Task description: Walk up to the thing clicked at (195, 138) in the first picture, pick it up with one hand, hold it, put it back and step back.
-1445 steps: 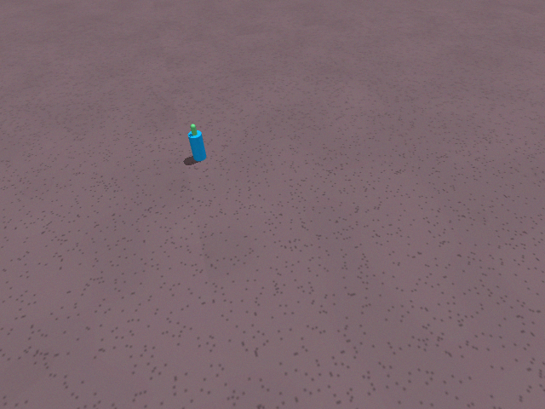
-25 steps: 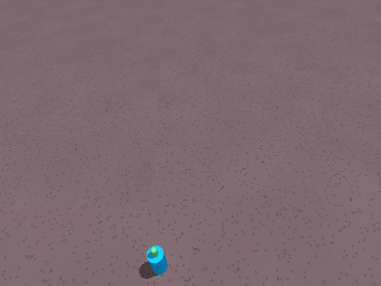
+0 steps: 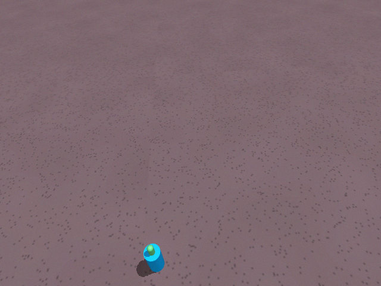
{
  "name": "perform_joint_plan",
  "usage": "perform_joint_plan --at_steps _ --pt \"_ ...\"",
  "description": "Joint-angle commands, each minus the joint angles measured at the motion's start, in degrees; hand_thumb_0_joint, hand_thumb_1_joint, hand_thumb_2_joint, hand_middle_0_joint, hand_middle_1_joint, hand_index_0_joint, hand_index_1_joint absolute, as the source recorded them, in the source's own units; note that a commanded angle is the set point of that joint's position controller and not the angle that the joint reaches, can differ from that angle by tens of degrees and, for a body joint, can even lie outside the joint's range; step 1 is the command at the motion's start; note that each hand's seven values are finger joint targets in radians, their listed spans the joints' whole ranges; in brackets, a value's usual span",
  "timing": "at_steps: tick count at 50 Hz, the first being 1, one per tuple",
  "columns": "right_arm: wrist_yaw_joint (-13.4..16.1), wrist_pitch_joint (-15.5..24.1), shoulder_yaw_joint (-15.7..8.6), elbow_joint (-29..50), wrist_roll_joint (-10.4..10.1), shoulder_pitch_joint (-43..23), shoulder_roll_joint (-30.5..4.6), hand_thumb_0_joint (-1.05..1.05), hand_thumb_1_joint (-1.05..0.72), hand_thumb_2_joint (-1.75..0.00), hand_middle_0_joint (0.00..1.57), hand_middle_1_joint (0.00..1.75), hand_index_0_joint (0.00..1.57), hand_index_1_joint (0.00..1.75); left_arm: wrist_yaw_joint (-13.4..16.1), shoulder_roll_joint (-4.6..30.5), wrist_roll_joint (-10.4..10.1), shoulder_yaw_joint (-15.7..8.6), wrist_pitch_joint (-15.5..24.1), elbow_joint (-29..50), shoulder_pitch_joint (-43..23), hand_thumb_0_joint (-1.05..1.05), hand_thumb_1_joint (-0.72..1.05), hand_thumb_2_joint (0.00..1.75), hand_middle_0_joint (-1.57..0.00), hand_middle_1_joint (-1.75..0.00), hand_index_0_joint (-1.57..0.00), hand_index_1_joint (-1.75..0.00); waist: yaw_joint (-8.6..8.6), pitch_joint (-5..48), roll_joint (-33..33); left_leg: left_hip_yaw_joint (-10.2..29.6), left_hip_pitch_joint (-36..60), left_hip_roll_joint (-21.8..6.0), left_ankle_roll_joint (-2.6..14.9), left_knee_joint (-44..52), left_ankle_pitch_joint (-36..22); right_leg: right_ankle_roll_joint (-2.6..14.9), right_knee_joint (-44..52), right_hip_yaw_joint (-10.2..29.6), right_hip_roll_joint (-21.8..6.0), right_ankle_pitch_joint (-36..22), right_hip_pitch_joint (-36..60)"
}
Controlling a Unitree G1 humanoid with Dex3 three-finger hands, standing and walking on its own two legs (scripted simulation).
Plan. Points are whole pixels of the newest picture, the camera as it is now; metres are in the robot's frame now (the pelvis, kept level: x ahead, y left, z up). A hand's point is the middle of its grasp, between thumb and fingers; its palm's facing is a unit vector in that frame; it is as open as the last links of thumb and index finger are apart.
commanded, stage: stand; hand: left
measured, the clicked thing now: (153, 256) +0.40 +0.22 -0.67
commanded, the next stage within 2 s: step back in 0.98 s
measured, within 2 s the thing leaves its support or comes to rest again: neither
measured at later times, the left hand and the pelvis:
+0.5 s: hand out of the picture +0.09 +0.25 -0.16, palm faces -0.01 -0.94 -0.34, open 7.4 cm; pelvis +0.02 +0.00 +0.00, yaw +0 degrees
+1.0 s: hand out of the picture +0.09 +0.25 -0.16, palm faces +0.00 -0.94 -0.34, open 7.4 cm; pelvis +0.02 +0.00 +0.00, yaw +0 degrees
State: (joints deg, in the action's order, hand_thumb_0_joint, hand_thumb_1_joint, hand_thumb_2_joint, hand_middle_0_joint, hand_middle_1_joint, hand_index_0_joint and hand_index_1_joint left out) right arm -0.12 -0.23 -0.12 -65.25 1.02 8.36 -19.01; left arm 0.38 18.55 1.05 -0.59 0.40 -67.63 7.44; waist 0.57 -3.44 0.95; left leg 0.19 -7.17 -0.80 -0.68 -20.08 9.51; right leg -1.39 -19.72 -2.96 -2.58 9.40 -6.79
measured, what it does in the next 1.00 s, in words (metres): stands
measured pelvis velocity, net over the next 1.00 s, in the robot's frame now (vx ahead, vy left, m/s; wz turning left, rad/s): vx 0.02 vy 0.00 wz -0.01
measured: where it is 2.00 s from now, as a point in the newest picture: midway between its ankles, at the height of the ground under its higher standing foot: outside the picture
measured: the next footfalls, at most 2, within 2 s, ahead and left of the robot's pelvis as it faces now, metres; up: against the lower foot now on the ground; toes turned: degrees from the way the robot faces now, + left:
left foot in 1.46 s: -0.04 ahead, +0.14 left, +0.00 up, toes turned +1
right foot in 1.82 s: -0.09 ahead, -0.08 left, +0.00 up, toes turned +1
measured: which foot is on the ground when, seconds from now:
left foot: down 0.00-1.00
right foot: down 0.00-1.00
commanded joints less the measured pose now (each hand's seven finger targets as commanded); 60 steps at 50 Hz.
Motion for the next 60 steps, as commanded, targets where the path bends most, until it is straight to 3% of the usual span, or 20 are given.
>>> perform_joint_plan --at_steps 1,5,12,16,23,32,48,49,52,54,57,59,60 --pt "0.96 1.36 -2.00 3.10 0.06 -2.02 -11.21 0.00 -0.90 -0.90 0.20 0.30 0.20 0.30 0.68 12.31 0.10 -1.95 1.31 3.13 -2.17 0.00 0.90 0.90 -0.20 -0.30 -0.20 -0.30 -0.22 1.93 -0.82 5.69 -2.35 -5.65 1.70 4.67 1.35 1.75 4.35 5.67 -5.31 1.71 0.08" --pt "0.98 1.64 -2.04 3.17 0.05 -2.47 -11.62 0.00 -0.90 -0.90 0.20 0.30 0.20 0.30 0.65 12.19 0.09 -1.95 1.51 3.40 -2.40 0.00 0.90 0.90 -0.20 -0.30 -0.20 -0.30 -0.20 3.55 -0.87 5.50 -1.06 -6.06 1.86 4.18 -2.35 1.84 4.15 5.76 -5.66 -2.15 1.42" --pt "1.06 1.75 -1.89 3.04 0.03 -2.94 -11.76 0.00 -0.90 -0.90 0.20 0.30 0.20 0.30 0.52 12.37 -0.08 -2.18 1.30 3.58 -2.83 0.00 0.90 0.90 -0.20 -0.30 -0.20 -0.30 -0.11 3.19 -0.36 5.17 -1.23 -6.05 1.61 4.98 -3.00 1.73 3.94 5.47 -5.43 -3.56 1.74" --pt "1.11 2.03 -1.82 2.83 -0.07 -2.79 -12.05 0.00 -0.90 -0.90 0.20 0.30 0.20 0.30 0.45 12.01 -0.30 -2.08 1.33 3.64 -2.62 0.00 0.90 0.90 -0.20 -0.30 -0.20 -0.30 0.03 4.99 -0.34 5.11 0.89 -6.54 1.50 4.22 -8.85 1.69 3.20 5.22 -5.55 -7.51 2.80" --pt "1.07 1.81 -1.81 2.82 -0.09 -2.84 -12.10 0.00 -0.90 -0.90 0.20 0.30 0.20 0.30 0.37 12.13 -0.28 -2.09 1.14 3.69 -3.28 0.00 0.90 0.90 -0.20 -0.30 -0.20 -0.30 -0.34 3.46 -1.17 5.09 0.17 -6.51 1.31 5.13 -4.88 1.64 4.17 5.33 -5.45 -3.61 1.83" --pt "1.11 2.04 -1.94 3.27 -0.17 -3.89 -12.60 0.00 -0.90 -0.90 0.20 0.30 0.20 0.30 0.50 12.28 -0.30 -2.21 1.37 4.38 -3.30 0.00 0.90 0.90 -0.20 -0.30 -0.20 -0.30 -0.26 5.95 -0.64 4.60 2.35 -6.96 1.73 3.61 -11.49 1.73 3.13 5.16 -5.87 -11.18 3.35" --pt "0.83 1.81 -1.87 3.23 -0.20 -3.64 -12.33 0.00 -0.90 -0.90 0.20 0.30 0.20 0.30 0.25 12.42 -0.32 -2.22 1.35 4.54 -3.24 0.00 0.90 0.90 -0.20 -0.30 -0.20 -0.30 -0.43 3.75 -0.53 4.75 0.14 -6.57 1.39 5.21 -4.83 1.89 4.42 5.31 -5.65 -5.04 2.61" --pt "0.37 0.77 -3.56 4.66 -0.98 -5.46 -16.24 0.00 -0.90 -0.90 0.20 0.30 0.20 0.30 0.47 17.07 -1.53 -4.78 0.79 6.39 -4.29 0.00 0.90 0.90 -0.20 -0.30 -0.20 -0.30 -0.77 -2.62 -1.31 5.80 -4.62 -5.46 3.02 -0.85 -14.31 2.48 -0.75 5.93 -5.09 -14.72 -2.33" --pt "0.11 0.03 -4.14 6.92 -1.68 -3.39 -15.54 0.00 -0.90 -0.90 0.20 0.30 0.20 0.30 0.82 15.76 -1.70 -5.15 0.36 9.16 -2.65 0.00 0.90 0.90 -0.20 -0.30 -0.20 -0.30 -1.45 5.90 -0.41 4.96 -2.97 -5.90 4.73 -5.62 -20.41 4.36 -6.13 4.71 -4.70 -17.29 0.25" --pt "0.00 -0.41 -4.89 8.44 -1.56 -3.56 -15.85 0.00 -0.90 -0.90 0.20 0.30 0.20 0.30 0.74 14.99 -1.42 -5.06 -0.16 11.31 -3.58 0.00 0.90 0.90 -0.20 -0.30 -0.20 -0.30 -1.78 9.03 0.12 5.27 -3.19 -6.20 5.94 -7.53 -19.38 5.24 -8.80 4.90 -4.54 -14.55 -0.45" --pt "-0.14 -1.27 -5.42 10.57 -1.36 -4.15 -16.14 0.00 -0.90 -0.90 0.20 0.30 0.20 0.30 0.64 14.88 -1.07 -5.01 -0.99 13.40 -4.21 0.00 0.90 0.90 -0.20 -0.30 -0.20 -0.30 -1.82 7.91 1.32 7.24 -6.61 -6.73 7.68 -8.30 -15.44 5.81 -12.71 4.95 -3.62 -8.85 -3.72" --pt "-0.26 -1.74 -5.99 12.08 -1.26 -4.59 -16.68 0.00 -0.90 -0.90 0.20 0.30 0.20 0.30 0.57 15.00 -0.71 -5.11 -1.34 14.23 -3.22 0.00 0.90 0.90 -0.20 -0.30 -0.20 -0.30 -1.40 7.72 1.62 8.44 -8.79 -6.50 8.80 -10.22 -10.57 6.80 -14.18 5.59 -3.45 -5.02 -5.22" --pt "-0.32 -1.96 -6.01 12.58 -1.32 -4.79 -16.09 0.00 -0.90 -0.90 0.20 0.30 0.20 0.30 0.49 15.47 -0.61 -5.37 -1.38 14.27 -2.74 0.00 0.90 0.90 -0.20 -0.30 -0.20 -0.30 -0.88 7.44 0.63 8.23 -10.74 -5.49 8.47 -12.37 -6.38 7.99 -13.65 6.60 -4.52 -3.38 -5.68"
